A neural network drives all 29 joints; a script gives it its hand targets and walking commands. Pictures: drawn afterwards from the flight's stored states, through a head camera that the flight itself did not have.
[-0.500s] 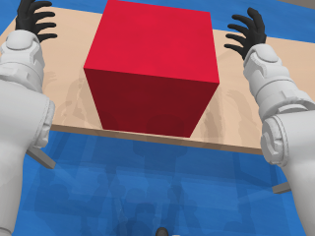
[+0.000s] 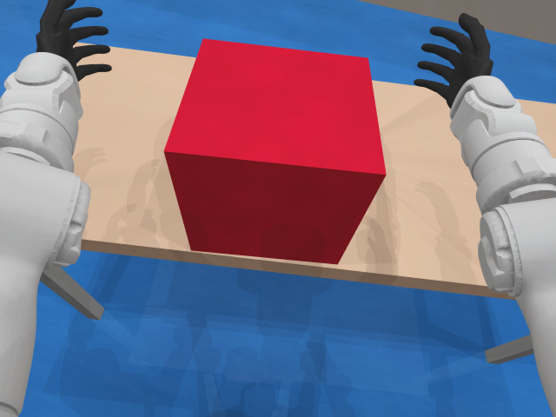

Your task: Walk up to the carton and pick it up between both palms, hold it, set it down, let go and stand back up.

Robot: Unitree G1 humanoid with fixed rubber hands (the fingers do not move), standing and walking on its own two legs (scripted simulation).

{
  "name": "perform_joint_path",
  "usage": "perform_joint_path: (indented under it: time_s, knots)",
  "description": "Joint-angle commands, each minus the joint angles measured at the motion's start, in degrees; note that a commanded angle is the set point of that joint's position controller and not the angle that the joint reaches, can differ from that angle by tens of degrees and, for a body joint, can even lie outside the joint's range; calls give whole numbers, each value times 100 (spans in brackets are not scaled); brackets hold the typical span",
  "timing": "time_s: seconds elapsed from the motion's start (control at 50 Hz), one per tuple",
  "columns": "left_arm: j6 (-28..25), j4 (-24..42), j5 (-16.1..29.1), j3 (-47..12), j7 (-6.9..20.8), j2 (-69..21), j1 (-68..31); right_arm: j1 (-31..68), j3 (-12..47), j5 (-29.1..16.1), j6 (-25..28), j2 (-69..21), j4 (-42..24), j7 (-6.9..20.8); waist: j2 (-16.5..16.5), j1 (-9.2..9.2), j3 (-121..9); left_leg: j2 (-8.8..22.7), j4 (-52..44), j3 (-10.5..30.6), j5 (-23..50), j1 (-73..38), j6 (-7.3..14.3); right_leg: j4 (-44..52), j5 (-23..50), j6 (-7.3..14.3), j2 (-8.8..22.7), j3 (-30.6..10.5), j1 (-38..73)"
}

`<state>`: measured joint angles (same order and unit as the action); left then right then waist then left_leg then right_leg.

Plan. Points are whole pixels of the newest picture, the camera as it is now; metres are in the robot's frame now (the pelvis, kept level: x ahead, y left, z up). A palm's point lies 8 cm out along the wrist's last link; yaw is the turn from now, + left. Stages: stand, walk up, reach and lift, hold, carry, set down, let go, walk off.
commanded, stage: set down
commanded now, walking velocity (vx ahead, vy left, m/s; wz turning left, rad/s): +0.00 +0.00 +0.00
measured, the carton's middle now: (275, 159) +0.53 -0.02 +0.03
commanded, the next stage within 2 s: none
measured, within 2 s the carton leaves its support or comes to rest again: neither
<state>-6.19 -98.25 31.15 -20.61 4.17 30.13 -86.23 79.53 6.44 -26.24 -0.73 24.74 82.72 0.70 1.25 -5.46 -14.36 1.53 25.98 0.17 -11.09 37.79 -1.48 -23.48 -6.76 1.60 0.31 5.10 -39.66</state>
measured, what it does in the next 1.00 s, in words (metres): stands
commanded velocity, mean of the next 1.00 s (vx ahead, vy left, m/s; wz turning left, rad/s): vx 0.00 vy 0.00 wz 0.00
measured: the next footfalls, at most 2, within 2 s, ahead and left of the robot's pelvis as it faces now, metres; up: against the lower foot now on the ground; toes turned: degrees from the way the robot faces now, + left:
none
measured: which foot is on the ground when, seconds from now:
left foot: down 0.00-1.00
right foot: down 0.00-1.00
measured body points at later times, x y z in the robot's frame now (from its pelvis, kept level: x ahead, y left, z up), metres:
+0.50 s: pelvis -0.01 +0.00 +0.00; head +0.06 +0.02 +0.45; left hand +0.48 +0.23 +0.15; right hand +0.46 -0.24 +0.15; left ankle -0.01 +0.13 -0.73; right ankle +0.02 -0.10 -0.73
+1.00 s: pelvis -0.01 +0.01 +0.00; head +0.03 +0.02 +0.45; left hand +0.43 +0.24 +0.10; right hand +0.41 -0.23 +0.10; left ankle -0.01 +0.13 -0.73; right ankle +0.02 -0.10 -0.73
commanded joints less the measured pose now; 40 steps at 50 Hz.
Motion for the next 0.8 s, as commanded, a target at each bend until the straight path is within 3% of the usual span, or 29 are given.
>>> perform_joint_path:
  time_s: [0.0, 0.32, 0.56, 0.78]
  knots:
    - [-79, 641, 7, 47, 16, 661, -2106, 1932, 25, -46, 104, 749, -776, -38, -363, 104, -3281, -237, -48, -130, 1879, -962, -108, -331, 2520, -262, -94, -142, 2895]
    - [-246, 1778, -358, 529, -13, 552, -873, 662, -76, 4, 458, 725, -1569, -173, -443, 185, -3211, -257, 55, -136, 2090, -1651, -143, -188, 2179, -220, -171, -110, 2758]
    - [-431, 2067, -417, 743, -26, 496, 77, -219, 46, 0, 638, 522, -1802, -190, -193, 312, -2560, -288, -32, -109, 1192, -1297, 15, -223, 1379, -243, -111, -236, 2740]
    - [-594, 2702, -460, 836, -45, 404, 750, -938, -74, 102, 882, 453, -2275, -233, -275, 304, -2424, -293, 88, -79, 936, -1377, 6, -282, 965, -191, -106, -262, 2522]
